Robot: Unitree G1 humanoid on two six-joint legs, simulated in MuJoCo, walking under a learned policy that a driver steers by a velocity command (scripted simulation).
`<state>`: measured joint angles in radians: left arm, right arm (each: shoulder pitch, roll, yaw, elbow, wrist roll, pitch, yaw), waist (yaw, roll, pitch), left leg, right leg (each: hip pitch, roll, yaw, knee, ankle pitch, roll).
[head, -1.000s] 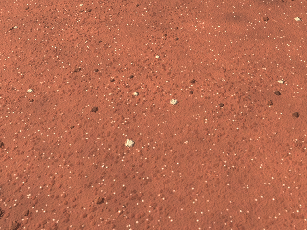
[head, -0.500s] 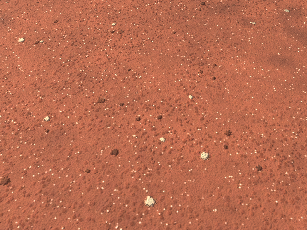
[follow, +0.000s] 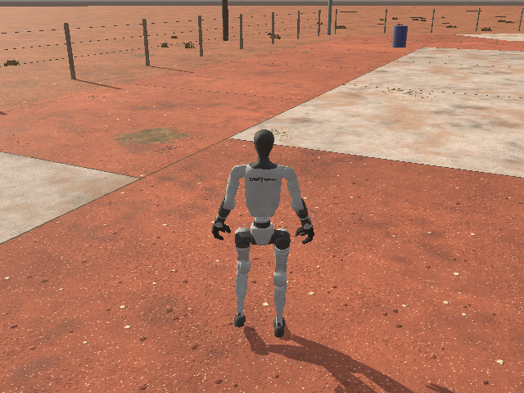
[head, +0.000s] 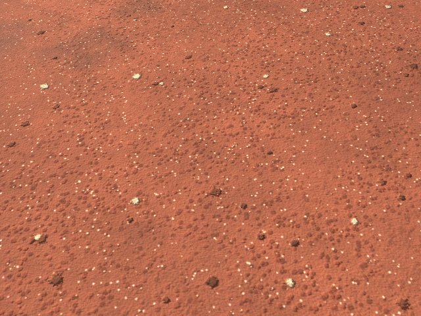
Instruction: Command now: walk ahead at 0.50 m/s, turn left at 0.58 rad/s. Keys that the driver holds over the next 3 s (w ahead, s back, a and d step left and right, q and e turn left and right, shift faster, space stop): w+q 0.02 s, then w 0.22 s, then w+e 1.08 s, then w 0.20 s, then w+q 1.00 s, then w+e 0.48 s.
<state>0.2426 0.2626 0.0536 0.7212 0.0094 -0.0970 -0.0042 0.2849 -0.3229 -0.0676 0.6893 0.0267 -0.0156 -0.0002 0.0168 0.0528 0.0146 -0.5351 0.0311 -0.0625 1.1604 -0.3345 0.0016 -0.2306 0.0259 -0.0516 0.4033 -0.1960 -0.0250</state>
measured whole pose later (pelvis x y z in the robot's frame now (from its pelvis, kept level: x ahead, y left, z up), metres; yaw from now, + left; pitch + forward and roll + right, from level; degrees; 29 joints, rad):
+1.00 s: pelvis +0.54 +0.00 -0.01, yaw -15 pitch +1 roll +0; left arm 0.24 0.29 0.07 0.73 -0.01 -0.05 -0.03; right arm 0.18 -0.29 -0.06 0.76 0.01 -0.11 0.00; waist 0.01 0.01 0.07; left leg -0.45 0.07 -0.04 1.17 -0.36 0.00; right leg -0.33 0.09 0.01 0.48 -0.17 -0.10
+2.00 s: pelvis +1.03 -0.20 +0.00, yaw -21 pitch +1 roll -1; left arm 0.24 0.25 0.06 0.76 0.01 -0.09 -0.01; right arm 0.27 -0.32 -0.07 0.80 0.03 -0.03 0.00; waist 0.01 0.05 0.02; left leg -0.57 0.08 -0.05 1.12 -0.29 0.00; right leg -0.19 0.01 -0.09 0.36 -0.19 -0.03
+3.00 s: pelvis +1.60 -0.30 +0.00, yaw -8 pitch +1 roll +0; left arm 0.26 0.29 0.05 0.74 -0.01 -0.07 -0.04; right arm 0.24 -0.30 -0.04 0.72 -0.01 -0.09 0.01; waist 0.02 0.02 0.04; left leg -0.46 0.02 -0.05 1.11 -0.34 0.01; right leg -0.30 0.11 0.03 0.43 -0.15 -0.09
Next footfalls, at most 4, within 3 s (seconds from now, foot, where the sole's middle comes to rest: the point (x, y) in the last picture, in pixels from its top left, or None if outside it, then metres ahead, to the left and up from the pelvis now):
0.30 left None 0.32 0.17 -0.78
0.84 right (256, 279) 0.61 -0.08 -0.78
1.32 left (224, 195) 0.94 0.02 -0.78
1.80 right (312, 177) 1.03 -0.32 -0.78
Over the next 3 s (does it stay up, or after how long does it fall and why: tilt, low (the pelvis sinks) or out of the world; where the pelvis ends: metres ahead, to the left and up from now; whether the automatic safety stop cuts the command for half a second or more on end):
stays up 1.60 -0.30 0.00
